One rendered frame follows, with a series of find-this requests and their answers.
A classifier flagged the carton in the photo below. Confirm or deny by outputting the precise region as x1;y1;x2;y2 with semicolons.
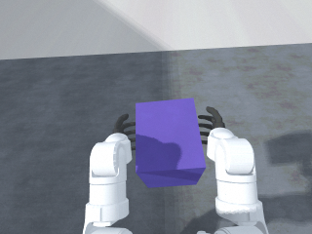
136;97;206;188

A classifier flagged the robot right forearm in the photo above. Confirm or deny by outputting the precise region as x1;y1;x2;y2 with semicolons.
207;128;269;234

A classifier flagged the robot left hand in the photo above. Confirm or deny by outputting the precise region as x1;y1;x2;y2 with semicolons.
112;113;136;150

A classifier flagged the robot right hand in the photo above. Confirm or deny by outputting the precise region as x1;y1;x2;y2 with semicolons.
198;106;225;144

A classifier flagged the robot left forearm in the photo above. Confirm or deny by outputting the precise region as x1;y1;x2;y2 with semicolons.
83;133;133;234

